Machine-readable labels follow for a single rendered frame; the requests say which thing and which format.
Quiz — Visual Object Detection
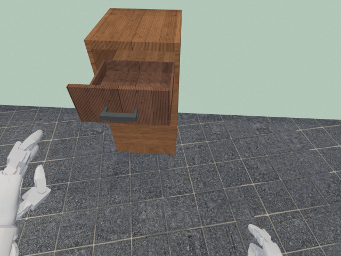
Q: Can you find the drawer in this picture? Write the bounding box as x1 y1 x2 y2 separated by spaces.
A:
66 60 175 126

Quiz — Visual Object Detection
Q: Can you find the handle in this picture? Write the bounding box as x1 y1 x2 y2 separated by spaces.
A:
99 106 138 122

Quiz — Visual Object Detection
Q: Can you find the robot left hand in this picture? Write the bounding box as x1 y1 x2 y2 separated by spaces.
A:
0 130 51 226

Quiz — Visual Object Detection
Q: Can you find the cabinet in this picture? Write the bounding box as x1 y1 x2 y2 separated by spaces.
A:
84 8 182 155

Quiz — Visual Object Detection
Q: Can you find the robot left forearm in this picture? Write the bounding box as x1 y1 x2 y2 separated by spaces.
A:
0 226 19 256

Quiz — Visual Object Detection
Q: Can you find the robot right hand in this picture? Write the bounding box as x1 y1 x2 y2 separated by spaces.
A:
248 224 283 256

